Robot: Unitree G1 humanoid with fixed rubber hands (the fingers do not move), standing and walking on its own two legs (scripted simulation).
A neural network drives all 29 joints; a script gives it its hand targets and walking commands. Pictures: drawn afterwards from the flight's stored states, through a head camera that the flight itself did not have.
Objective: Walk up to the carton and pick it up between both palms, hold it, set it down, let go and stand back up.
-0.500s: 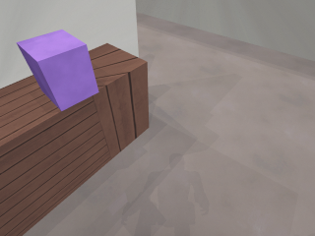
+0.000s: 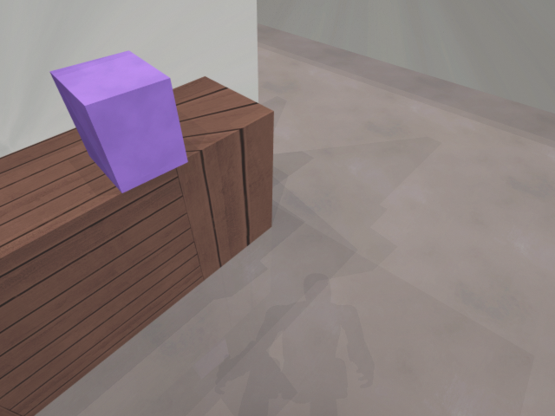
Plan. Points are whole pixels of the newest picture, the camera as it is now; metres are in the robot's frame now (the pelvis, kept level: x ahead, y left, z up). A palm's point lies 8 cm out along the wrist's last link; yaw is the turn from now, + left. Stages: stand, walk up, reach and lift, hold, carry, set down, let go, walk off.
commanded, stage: walk up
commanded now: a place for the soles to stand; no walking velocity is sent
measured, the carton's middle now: (125, 121) +0.84 +0.39 -0.02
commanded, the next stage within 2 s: none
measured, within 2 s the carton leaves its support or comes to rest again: neither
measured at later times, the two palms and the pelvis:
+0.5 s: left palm out of the picture +0.15 +0.37 -0.14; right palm out of the picture +0.15 -0.21 -0.10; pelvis +0.12 +0.07 +0.00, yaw +14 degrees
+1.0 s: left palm (67, 364) +0.25 +0.34 -0.11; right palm (349, 250) +0.50 -0.17 -0.13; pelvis +0.31 +0.04 -0.01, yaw +29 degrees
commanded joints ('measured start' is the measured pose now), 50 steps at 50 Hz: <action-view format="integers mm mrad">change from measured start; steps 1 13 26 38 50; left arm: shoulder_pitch -80 -183 -210 78 56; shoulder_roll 437 353 320 475 417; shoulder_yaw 164 109 111 168 139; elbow -159 -273 -300 -244 -233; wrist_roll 55 41 27 9 37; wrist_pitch -42 -25 -15 -48 -41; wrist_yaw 1 -37 -42 -17 -31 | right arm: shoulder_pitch -88 155 225 203 -4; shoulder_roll -362 -525 -438 -384 -369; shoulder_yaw -150 -166 -120 -101 -104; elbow -156 -98 -126 -115 -101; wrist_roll -49 -6 0 1 4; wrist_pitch -22 -76 -126 -104 -93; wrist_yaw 46 6 -26 -43 -9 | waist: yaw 51 -44 -49 62 78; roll -156 135 107 -80 -216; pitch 44 90 72 -117 85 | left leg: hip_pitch -417 223 210 -351 -283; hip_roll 129 361 214 27 126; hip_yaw -15 -874 -415 -77 43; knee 325 -589 -377 627 193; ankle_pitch -79 -312 334 -143 -34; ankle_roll -1 246 214 48 -11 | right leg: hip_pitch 163 -518 -415 305 100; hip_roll -459 -41 -61 -480 -354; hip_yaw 421 117 38 679 127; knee -467 606 271 -397 -366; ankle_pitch -535 -182 23 -382 -49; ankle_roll -200 -2 9 -209 -241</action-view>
